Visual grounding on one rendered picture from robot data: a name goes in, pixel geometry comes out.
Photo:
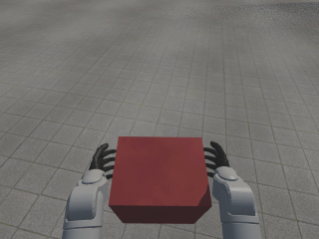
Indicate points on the left robot forearm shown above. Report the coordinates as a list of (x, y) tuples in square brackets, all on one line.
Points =
[(84, 212)]

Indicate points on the robot right hand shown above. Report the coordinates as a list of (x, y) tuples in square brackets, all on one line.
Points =
[(219, 159)]

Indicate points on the right robot forearm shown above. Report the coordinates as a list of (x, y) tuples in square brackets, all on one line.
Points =
[(237, 206)]

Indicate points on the carton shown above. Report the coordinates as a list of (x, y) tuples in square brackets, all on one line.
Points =
[(159, 180)]

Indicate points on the robot left hand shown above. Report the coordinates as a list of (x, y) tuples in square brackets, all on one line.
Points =
[(98, 162)]

